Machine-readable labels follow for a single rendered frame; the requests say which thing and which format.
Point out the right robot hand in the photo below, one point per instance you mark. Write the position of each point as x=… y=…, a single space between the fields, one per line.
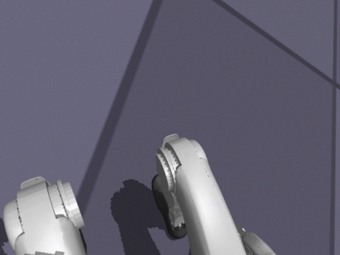
x=253 y=244

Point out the left robot foot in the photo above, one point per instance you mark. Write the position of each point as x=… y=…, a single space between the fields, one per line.
x=84 y=243

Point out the right robot foot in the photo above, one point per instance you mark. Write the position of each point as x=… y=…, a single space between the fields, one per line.
x=175 y=232

